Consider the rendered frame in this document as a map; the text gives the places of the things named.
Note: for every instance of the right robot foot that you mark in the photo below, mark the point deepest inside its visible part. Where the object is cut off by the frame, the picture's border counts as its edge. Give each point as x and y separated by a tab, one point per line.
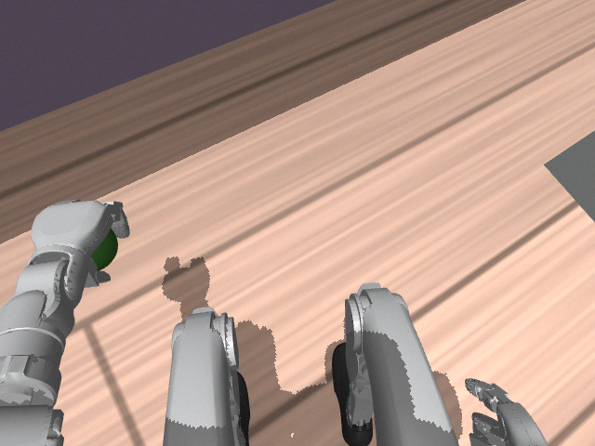
352	434

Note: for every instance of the right robot hand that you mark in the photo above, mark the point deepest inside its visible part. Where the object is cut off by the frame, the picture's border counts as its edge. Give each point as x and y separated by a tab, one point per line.
515	426

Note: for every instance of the left robot arm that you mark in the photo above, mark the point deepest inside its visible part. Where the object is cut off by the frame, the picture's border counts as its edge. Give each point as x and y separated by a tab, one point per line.
34	323

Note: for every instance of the left robot hand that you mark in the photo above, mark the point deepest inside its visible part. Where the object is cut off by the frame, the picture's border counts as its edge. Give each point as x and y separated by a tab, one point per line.
82	226

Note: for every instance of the ball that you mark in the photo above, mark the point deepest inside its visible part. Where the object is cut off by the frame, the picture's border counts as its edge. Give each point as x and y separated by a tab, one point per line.
106	252

